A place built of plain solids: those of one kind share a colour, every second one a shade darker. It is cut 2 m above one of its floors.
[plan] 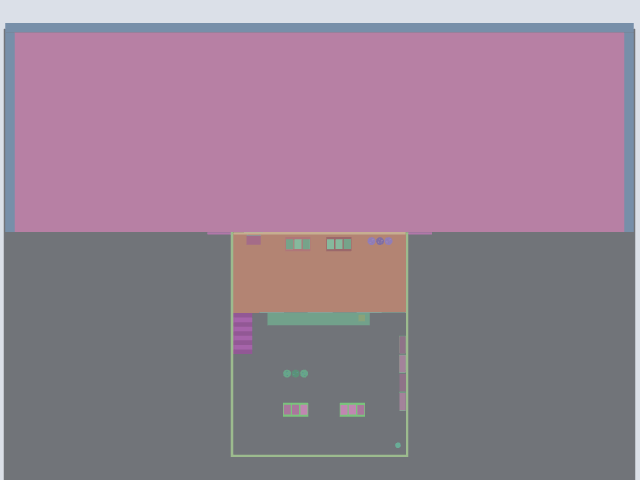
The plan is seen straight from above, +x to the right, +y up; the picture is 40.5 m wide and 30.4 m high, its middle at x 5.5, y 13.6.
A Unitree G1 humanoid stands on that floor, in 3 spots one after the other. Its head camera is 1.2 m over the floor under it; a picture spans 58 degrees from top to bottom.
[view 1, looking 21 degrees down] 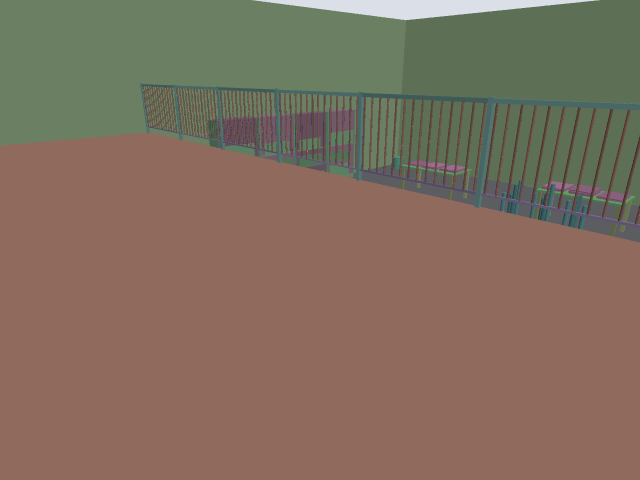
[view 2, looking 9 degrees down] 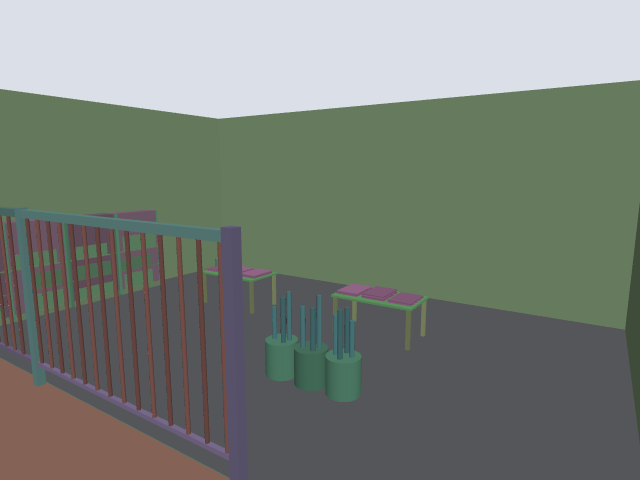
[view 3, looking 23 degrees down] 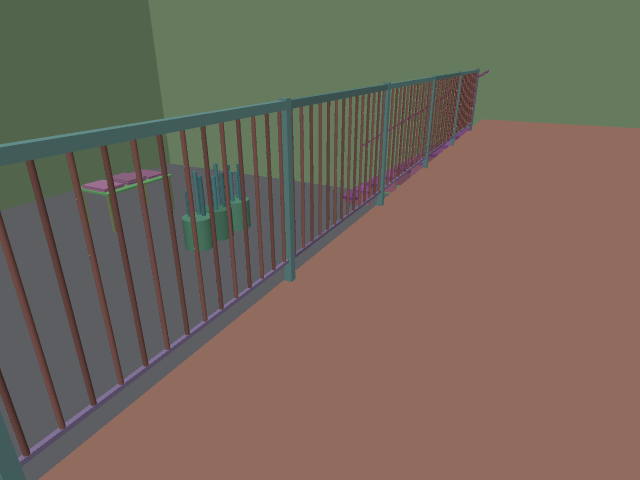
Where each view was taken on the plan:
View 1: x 1.30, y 12.85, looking -43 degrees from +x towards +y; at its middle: upper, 3.35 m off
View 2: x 0.60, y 10.07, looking -57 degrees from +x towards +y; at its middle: wall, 12.16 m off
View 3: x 9.74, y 10.17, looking -153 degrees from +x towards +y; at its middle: ground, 7.86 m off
